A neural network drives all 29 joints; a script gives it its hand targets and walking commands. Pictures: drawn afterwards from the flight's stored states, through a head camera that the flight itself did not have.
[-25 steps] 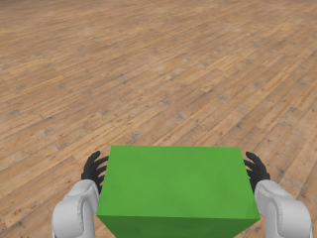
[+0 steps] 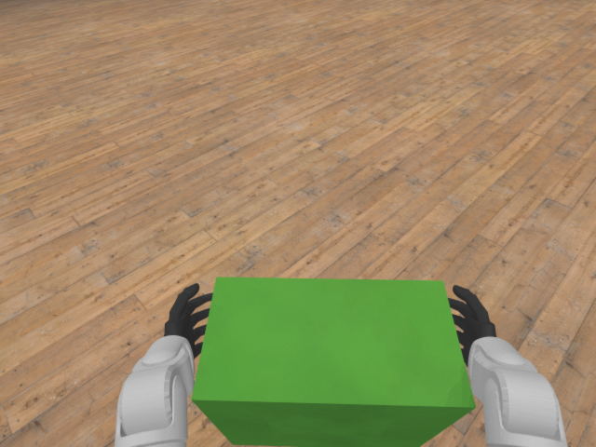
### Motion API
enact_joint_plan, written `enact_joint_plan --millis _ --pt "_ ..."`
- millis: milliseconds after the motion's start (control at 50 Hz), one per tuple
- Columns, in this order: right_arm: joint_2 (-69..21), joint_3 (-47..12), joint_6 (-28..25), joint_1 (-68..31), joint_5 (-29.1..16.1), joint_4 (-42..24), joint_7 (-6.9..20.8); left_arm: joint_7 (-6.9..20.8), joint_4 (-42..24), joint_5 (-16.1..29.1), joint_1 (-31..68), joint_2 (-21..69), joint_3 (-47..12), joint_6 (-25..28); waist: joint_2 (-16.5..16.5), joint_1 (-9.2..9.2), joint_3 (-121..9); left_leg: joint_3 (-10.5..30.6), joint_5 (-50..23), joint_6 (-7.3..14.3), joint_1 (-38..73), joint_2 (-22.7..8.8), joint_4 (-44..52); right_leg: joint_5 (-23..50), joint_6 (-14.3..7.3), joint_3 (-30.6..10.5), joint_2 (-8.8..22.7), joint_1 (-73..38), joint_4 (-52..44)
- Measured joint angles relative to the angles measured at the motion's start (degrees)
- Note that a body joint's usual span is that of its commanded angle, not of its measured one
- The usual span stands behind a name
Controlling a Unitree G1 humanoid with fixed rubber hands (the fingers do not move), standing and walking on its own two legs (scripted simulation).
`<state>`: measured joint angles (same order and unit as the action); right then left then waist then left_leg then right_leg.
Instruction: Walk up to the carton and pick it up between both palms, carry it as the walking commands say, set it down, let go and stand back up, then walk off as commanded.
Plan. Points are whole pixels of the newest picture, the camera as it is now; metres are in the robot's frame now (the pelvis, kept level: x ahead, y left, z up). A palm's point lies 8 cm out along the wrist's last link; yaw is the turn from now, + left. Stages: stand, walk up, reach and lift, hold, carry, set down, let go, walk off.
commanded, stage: carry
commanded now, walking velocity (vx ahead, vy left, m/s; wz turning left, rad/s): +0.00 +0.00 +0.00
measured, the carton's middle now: (325, 372) +0.25 +0.00 -0.03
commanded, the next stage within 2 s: none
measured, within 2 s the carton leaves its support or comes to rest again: neither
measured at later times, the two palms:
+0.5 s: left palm (181, 341) +0.26 +0.19 +0.05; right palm (473, 340) +0.26 -0.18 +0.05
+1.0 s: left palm (175, 339) +0.26 +0.20 +0.05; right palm (466, 341) +0.26 -0.17 +0.05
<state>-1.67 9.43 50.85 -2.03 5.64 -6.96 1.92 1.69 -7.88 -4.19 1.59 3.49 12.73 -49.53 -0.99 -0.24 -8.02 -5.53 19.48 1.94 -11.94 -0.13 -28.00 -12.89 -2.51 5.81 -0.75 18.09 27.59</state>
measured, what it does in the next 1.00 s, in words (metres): stands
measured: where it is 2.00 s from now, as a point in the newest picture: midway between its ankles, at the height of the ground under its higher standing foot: outside the picture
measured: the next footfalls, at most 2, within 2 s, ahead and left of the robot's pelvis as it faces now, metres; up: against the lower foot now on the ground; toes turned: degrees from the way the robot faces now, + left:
none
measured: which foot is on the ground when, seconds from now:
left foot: down 0.00-1.00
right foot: down 0.00-1.00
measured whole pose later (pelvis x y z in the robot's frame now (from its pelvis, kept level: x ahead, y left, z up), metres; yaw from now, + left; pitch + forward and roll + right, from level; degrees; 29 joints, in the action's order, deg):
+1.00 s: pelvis +0.01 +0.01 +0.00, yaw +0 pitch +3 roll -1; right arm -1.5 9.7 48.7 -2.8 5.4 -4.2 1.7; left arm 0.7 -5.1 -3.5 2.1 3.3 12.7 -47.7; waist -1.2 -0.1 -8.5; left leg -6.2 21.0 3.0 -11.6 0.4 -29.3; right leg -14.1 -1.5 5.1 -0.2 18.0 29.1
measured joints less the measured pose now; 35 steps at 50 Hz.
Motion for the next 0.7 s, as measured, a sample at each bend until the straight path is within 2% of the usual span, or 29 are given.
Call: enact_joint_plan --millis 240,300,360,400,440,500,560,640,700 --pt "0.14 -0.34 -3.05 1.27 -0.55 1.04 -0.13 -0.49 0.70 0.54 -1.25 -0.51 -0.98 2.53 -0.11 -0.22 -0.04 -0.07 0.64 0.04 0.30 -0.18 -0.33 -0.53 0.08 -0.07 -0.18 -0.33 0.17" --pt "0.32 -0.57 -2.49 1.96 -1.23 -0.94 -0.61 -0.60 -0.52 1.43 -1.54 -0.29 -0.81 2.21 -0.43 -0.04 0.21 -0.09 1.07 0.15 0.09 -0.32 -0.86 -0.71 0.14 -0.08 -0.29 -0.27 0.34" --pt "0.48 -0.61 -2.84 1.15 -0.79 0.02 -0.43 -0.27 0.52 0.85 -1.23 -0.18 -0.63 3.12 -0.49 -0.15 0.26 -0.06 1.17 0.21 0.08 -0.34 -0.97 -0.72 0.17 -0.04 -0.31 -0.32 0.32" --pt "0.87 -0.69 -3.79 -0.04 -0.19 3.45 -0.28 -0.29 3.62 0.17 -0.35 -0.59 -0.67 4.04 -0.34 -0.02 -0.11 -0.16 1.22 0.18 0.19 -0.41 -0.96 -0.70 0.17 -0.13 -0.38 -0.40 0.25" --pt "1.11 -1.03 -3.36 0.04 -0.59 2.96 -0.59 -0.64 3.28 0.73 -0.50 -0.87 -0.98 3.73 -0.18 0.01 0.26 -0.17 1.35 0.20 0.26 -0.41 -1.11 -0.81 0.19 -0.14 -0.37 -0.47 0.41" --pt "0.48 -0.55 -2.92 1.18 -1.57 -1.16 -0.85 -0.98 -0.51 2.17 -1.66 -0.21 -0.65 3.47 0.03 0.04 1.16 -0.12 1.46 0.31 0.23 -0.30 -1.23 -1.03 0.24 -0.10 -0.25 -0.40 0.66" --pt "0.21 -0.28 -3.85 0.86 -0.82 1.51 -0.26 -0.64 1.32 0.99 -1.63 -0.16 -0.56 3.92 -0.15 0.10 0.26 -0.19 1.72 0.33 0.08 -0.62 -1.48 -0.79 0.32 -0.15 -0.58 -0.56 0.11" --pt "-0.01 -0.66 -3.16 2.45 -1.95 -1.44 -0.87 -1.09 -1.49 2.45 -2.95 -0.48 -0.94 2.96 0.16 -0.01 0.07 -0.30 1.95 0.42 0.55 -0.40 -1.45 -1.27 0.51 -0.28 -0.35 -0.76 0.66" --pt "-0.17 -0.08 -3.71 1.53 -0.60 0.87 -0.21 -0.84 0.83 1.15 -1.72 -0.28 -0.86 3.23 -0.01 0.10 -0.68 -0.38 2.05 0.61 0.55 -0.34 -1.61 -1.22 0.65 -0.36 -0.30 -0.81 0.63"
